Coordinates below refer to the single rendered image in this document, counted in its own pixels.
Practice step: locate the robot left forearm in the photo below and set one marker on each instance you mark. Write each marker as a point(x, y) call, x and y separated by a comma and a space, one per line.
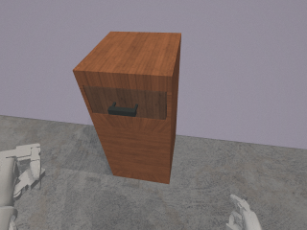
point(8, 215)

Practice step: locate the handle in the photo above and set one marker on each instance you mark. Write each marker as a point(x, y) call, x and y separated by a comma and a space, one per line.
point(122, 111)

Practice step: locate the cabinet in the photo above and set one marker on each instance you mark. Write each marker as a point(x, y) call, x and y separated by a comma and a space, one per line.
point(135, 147)

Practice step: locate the right robot hand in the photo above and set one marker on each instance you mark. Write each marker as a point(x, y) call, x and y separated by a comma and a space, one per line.
point(247, 221)

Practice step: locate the drawer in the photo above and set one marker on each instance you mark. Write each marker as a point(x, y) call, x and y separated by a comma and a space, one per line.
point(151, 104)

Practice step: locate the left robot hand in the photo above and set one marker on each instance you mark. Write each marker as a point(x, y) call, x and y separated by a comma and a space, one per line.
point(24, 164)

